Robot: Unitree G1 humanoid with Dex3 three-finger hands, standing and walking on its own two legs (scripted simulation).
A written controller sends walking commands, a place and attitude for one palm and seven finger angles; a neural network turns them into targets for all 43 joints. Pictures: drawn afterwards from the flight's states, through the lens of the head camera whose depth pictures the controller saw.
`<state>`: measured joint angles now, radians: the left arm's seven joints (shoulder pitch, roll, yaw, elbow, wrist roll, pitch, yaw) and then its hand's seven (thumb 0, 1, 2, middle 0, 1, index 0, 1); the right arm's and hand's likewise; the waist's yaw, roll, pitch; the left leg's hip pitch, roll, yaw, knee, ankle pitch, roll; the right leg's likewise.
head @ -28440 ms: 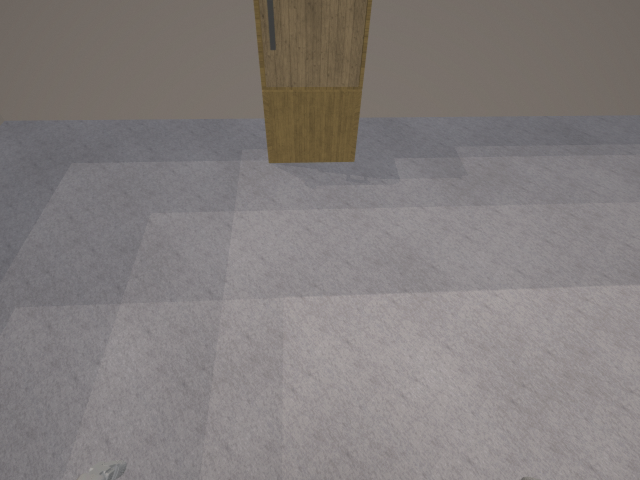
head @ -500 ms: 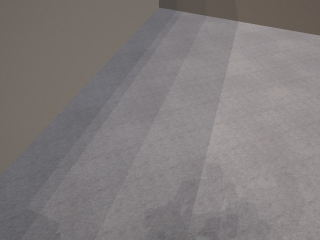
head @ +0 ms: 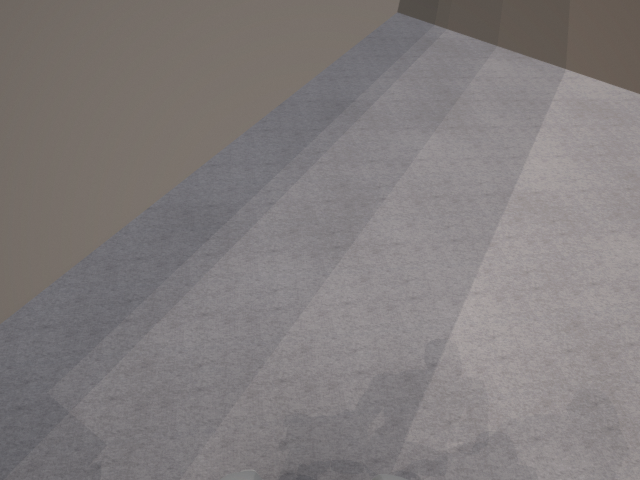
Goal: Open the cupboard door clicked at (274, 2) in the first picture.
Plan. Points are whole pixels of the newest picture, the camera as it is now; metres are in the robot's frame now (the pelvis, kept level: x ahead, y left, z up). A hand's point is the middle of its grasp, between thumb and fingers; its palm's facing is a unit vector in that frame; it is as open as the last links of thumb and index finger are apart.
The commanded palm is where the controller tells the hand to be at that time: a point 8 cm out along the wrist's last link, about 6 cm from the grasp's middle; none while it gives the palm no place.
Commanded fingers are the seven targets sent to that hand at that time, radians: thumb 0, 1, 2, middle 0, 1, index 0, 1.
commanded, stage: turn to face it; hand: left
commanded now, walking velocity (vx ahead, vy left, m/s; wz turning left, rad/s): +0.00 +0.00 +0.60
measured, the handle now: out of the picture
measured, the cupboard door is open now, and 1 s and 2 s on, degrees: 47 47 47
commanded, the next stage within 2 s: none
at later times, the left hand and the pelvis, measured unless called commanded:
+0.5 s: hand out of the picture +0.03 +0.16 -0.15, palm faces +0.31 -0.92 -0.24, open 7.4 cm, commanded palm none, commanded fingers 0.00 0.90 0.90 -0.20 -0.30 -0.20 -0.30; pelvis +0.04 -0.05 +0.01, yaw +19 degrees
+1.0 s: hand out of the picture +0.05 +0.16 -0.14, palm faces +0.55 -0.78 -0.29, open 7.4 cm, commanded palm none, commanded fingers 0.00 0.90 0.90 -0.20 -0.30 -0.20 -0.30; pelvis +0.07 -0.08 +0.01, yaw +36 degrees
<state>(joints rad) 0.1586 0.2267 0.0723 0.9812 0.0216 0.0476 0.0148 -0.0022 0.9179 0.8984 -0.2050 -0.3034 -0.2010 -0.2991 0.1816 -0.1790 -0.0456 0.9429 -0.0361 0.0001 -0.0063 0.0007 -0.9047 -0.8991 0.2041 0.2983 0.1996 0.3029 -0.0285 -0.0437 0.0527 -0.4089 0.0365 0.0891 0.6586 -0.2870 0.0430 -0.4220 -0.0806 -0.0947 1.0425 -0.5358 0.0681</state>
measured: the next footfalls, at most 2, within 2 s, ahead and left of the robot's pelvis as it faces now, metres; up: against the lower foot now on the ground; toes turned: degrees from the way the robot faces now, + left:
right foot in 0.22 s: +0.08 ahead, -0.17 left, +0.00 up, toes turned +6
left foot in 0.54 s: +0.04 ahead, +0.08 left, +0.00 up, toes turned +26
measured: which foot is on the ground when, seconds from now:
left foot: down 0.00-0.22, up 0.24-0.52, down 0.54-0.90, up 0.92-1.00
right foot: up 0.00-0.20, down 0.22-0.54, up 0.56-0.88, down 0.90-1.00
